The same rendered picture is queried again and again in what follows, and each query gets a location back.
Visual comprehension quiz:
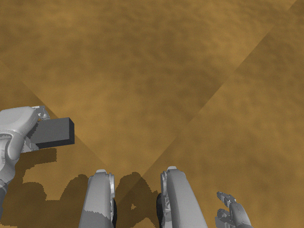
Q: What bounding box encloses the carton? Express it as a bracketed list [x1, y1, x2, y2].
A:
[26, 117, 75, 149]

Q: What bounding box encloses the left robot arm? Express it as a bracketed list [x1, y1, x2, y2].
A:
[0, 130, 25, 219]

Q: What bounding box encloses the right robot hand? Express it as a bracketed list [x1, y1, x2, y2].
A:
[215, 191, 251, 228]

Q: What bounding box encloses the left robot hand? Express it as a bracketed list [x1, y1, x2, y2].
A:
[0, 105, 50, 153]

